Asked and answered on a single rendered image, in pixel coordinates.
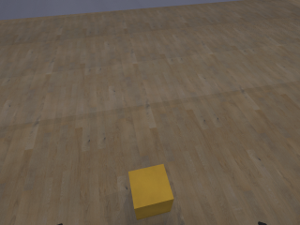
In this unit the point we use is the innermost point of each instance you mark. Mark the carton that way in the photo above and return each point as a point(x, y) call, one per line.
point(151, 191)

